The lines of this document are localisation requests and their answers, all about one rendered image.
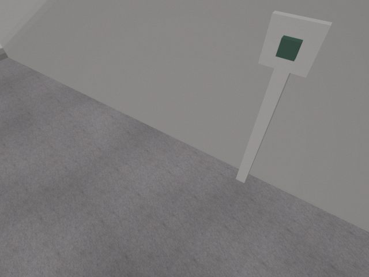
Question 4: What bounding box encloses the button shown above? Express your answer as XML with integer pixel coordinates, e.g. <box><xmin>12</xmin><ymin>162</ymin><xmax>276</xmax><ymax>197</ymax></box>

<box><xmin>276</xmin><ymin>35</ymin><xmax>303</xmax><ymax>61</ymax></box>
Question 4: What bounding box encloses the panel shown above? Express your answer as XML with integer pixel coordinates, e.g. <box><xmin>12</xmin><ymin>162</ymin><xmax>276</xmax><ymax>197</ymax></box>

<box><xmin>236</xmin><ymin>11</ymin><xmax>332</xmax><ymax>183</ymax></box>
